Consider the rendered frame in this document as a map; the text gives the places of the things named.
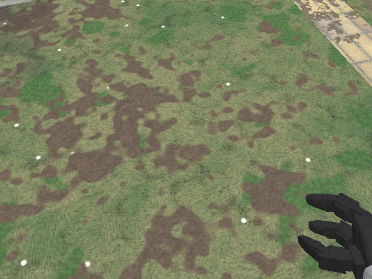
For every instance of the robot right hand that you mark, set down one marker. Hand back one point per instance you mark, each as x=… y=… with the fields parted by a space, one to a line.
x=356 y=239

